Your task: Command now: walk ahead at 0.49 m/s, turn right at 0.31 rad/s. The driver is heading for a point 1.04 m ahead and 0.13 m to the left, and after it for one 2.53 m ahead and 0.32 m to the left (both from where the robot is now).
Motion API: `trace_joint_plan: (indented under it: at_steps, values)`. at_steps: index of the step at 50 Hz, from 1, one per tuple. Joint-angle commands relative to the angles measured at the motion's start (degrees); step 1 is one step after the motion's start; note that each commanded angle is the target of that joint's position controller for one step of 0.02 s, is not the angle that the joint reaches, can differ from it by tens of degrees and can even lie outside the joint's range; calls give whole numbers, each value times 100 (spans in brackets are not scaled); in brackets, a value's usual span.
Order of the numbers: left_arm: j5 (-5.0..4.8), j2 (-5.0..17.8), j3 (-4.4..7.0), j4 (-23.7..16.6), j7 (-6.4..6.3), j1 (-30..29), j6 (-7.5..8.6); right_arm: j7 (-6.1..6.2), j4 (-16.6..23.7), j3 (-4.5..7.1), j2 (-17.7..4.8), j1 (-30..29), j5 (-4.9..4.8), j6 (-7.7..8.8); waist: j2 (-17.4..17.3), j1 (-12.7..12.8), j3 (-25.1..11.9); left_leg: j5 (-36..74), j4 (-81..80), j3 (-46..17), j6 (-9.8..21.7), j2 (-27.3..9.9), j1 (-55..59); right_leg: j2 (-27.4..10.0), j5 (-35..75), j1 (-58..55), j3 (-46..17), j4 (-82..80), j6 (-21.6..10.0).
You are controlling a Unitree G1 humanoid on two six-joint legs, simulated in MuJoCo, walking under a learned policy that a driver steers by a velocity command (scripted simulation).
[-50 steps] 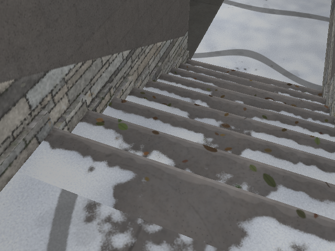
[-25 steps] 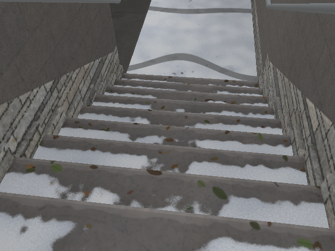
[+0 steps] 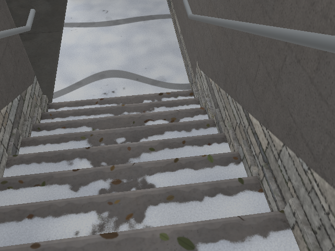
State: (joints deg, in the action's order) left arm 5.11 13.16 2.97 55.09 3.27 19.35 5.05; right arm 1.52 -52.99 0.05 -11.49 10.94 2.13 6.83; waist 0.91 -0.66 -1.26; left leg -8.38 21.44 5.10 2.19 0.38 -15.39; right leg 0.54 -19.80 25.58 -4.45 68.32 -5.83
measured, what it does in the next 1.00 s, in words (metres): goes down: right foot, then left foot 0.15 m lower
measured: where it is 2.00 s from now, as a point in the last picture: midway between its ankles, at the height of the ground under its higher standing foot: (171, 190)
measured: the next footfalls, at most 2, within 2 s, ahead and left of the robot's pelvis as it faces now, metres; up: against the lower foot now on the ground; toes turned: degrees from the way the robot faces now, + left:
right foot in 0.34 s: +0.31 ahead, -0.15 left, +0.00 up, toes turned -5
left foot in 0.94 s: +0.57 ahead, +0.09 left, -0.15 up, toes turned +2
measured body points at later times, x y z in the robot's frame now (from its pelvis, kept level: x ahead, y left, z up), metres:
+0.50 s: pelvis +0.25 -0.06 -0.01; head +0.26 -0.07 +0.44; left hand +0.30 +0.19 -0.14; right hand +0.31 -0.30 -0.15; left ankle +0.20 +0.09 -0.64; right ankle +0.27 -0.14 -0.74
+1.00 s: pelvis +0.49 +0.00 -0.15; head +0.51 +0.01 +0.30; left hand +0.36 +0.19 -0.30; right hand +0.61 -0.23 -0.28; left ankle +0.53 +0.09 -0.89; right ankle +0.32 -0.15 -0.65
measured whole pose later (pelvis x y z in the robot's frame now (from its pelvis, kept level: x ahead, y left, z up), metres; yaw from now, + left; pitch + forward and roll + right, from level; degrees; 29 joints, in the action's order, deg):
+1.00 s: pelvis +0.49 +0.00 -0.15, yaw -2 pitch +2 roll -1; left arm 3.2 9.0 -1.1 61.3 4.8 34.3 3.4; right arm -3.6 -53.1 1.3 -10.5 10.2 4.7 4.8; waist 0.4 4.5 -1.2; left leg -12.4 25.8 3.5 4.2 -0.8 -17.3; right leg 1.2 -45.8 25.4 -4.4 99.5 -1.4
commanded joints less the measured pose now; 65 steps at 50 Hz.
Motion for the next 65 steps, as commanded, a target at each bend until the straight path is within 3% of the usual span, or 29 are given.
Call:
trace_joint_plan:
  at_steps: [1,13,15,17,18,19,21,25,26,27,28,29,37,38,39,42,45,46,47,48,49,50,51,53,54,56,59,62,65]
  values:
    - [14,-276,-66,-411,-28,-261,-4,105,-57,-59,145,492,-20,87,-341,-52,-10,410,-1579,-1506,1177,-1514,1115,-606,297,1295,-151,-66,-13]
    - [-161,159,-103,-864,-15,-1737,-155,-431,-545,17,-493,1281,148,48,-392,12,260,1698,-1240,-406,973,-1518,1099,-546,1464,469,301,-3135,96]
    - [-132,350,-21,-885,-61,-1388,-52,-341,-410,29,-613,1135,191,-6,-475,177,325,1843,-706,-378,811,-1574,943,-422,1529,-230,414,-3035,-69]
    - [-261,1009,280,-674,-91,-407,100,-269,-391,108,-683,1473,-44,-1,-32,381,-434,2092,1000,179,408,-773,341,-298,2216,-2234,516,-3563,-438]
    - [-274,1231,312,-461,-92,828,83,-239,-493,-104,42,2585,114,46,1277,420,-1839,-806,3025,117,-160,-98,-1167,-1650,3837,-4869,-1483,-3774,-1772]
    - [-157,1079,285,-131,-45,1968,136,-334,-300,-97,140,2073,142,100,1440,920,-1935,-2972,4892,-445,-147,351,-2606,-2285,2702,-5355,-3353,-4752,-2208]
    - [-116,761,289,-138,-126,928,234,-226,-20,120,-343,778,81,78,408,621,-93,-1848,5634,-1049,200,-394,-3182,-1976,1412,-3007,-2344,-5158,-1484]
    - [-117,-238,-65,-127,-299,466,168,-151,145,24,243,658,198,-138,-120,-35,-18,-452,4599,-996,258,-864,-2444,-1409,2029,-1233,-906,-5444,-1194]
    - [-625,683,188,-176,-366,540,62,-224,-80,321,-533,1321,-76,-325,7,-244,198,-802,4042,-836,10,-689,-2055,-1491,2966,-1354,-1002,-5495,-858]
    - [-626,793,224,-133,-412,627,-12,-241,-109,301,-413,1255,39,-465,71,-245,157,-749,3925,-696,-166,-640,-1803,-1462,3620,-1028,-656,-5337,-794]
    - [114,-194,-102,58,-321,753,195,-417,215,-14,364,582,320,-347,334,-20,170,722,4196,-897,34,-920,-2219,-1103,1873,-664,-269,-5334,-972]
    - [157,-354,-156,160,-304,966,267,-462,242,-31,394,626,352,-351,272,45,255,1228,4031,-818,72,-838,-2418,-1112,1516,-552,-301,-5193,-1053]
    - [-59,-167,-487,636,-275,1719,226,-441,763,1,-68,-330,318,-442,212,460,533,2929,1732,-627,-228,-536,-1549,-1031,392,274,-352,-3851,-948]
    - [-752,749,-58,287,-512,1297,121,-407,825,264,-565,-682,-135,-499,189,512,386,3066,1800,-562,-253,-331,-1246,-990,128,-69,-533,-3500,-531]
    - [-51,-40,-490,633,-364,1723,182,-415,819,-31,-63,-515,294,-430,213,515,749,2516,1302,-949,-238,-694,-1899,-1252,-93,-231,-723,-3357,-865]
    - [-96,-103,-452,790,-386,2380,86,-388,741,-90,22,-1130,255,-352,83,979,837,2180,153,-754,-230,-717,-1844,-1212,-275,-985,-931,-2627,-839]
    - [-95,313,-299,646,-257,1992,-156,-391,337,-40,-195,-535,65,-246,-136,674,741,2306,-605,-596,-106,-719,-319,-1169,203,-591,-951,-1941,-668]
    - [-408,471,-84,559,-592,1726,-286,-284,-92,262,-614,603,-276,-317,-98,374,656,2426,-879,-184,-40,-377,467,-343,732,-800,55,-215,-522]
    - [224,191,-350,865,30,2459,-227,-371,-477,385,-1098,2303,51,-144,-1207,-438,-444,4232,-93,-242,540,-790,3317,-373,777,795,26,1147,-30]
    - [-26,-409,-387,835,365,3151,-169,-491,-519,517,-1559,3280,185,-232,-2268,-507,-1951,6942,1704,-1161,1993,-2025,5612,395,-2881,2149,448,4326,401]
    - [-286,-65,-339,327,438,2392,-49,-586,-707,585,-1570,3748,466,-297,-1384,-968,-1948,6597,1602,-2426,2562,-2626,5807,562,-3000,3638,-166,5739,491]
    - [-427,-30,-361,-412,361,1282,86,-571,-680,723,-1765,2959,437,-281,-1196,-881,-868,2733,774,-3617,2579,-3079,5147,212,-2082,5587,-338,5781,474]
    - [-301,22,-346,-407,193,940,119,-551,-514,461,-893,2228,512,-263,144,-481,-157,577,442,-3030,1916,-2811,3444,-428,-643,5468,-557,4726,259]
    - [-162,-200,-384,-206,78,1166,-66,-483,-283,86,158,1436,514,-237,-116,280,524,349,-36,-1840,1619,-1927,264,-925,867,3633,-425,3293,-118]
    - [152,-517,-484,-291,87,968,-122,-347,-124,-83,654,937,393,-117,-252,465,872,335,-322,-1547,1341,-1478,-821,-1107,1855,3156,-388,1926,-276]
    - [189,-288,-392,-372,273,429,-178,-197,-68,-103,293,747,177,86,-127,252,617,-163,-448,-757,1375,-941,-1937,-829,3447,1593,304,-578,-90]
    - [176,-156,-422,-300,407,722,-126,-317,-345,22,-634,1322,430,130,-153,438,400,332,363,-1009,1456,-1096,-2208,-617,3462,917,329,-344,134]
    - [272,85,-468,-808,165,-939,-48,-50,-632,-210,15,2312,182,168,-165,-455,502,-227,1631,-1811,1381,-1306,853,-1039,5063,3598,-409,-3045,419]
    - [236,79,-533,-899,200,-1153,-241,-180,-501,-205,-312,2115,329,-26,-359,-320,735,-1540,1541,-1630,1348,-997,-1728,-609,5046,828,420,-3184,331]
Velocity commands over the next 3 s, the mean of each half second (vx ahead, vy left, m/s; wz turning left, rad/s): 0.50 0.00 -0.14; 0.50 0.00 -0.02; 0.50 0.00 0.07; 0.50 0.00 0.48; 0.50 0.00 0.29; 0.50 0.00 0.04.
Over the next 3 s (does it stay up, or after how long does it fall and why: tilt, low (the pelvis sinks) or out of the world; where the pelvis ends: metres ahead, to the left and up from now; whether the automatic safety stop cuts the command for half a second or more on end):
stays up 1.55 0.15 -0.69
